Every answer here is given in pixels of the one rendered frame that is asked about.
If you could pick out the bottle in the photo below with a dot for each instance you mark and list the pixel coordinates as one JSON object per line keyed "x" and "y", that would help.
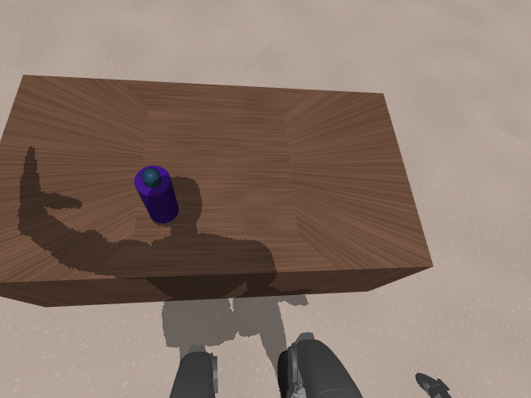
{"x": 155, "y": 188}

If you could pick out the right robot hand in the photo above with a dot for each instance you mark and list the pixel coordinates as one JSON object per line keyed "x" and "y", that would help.
{"x": 434, "y": 388}

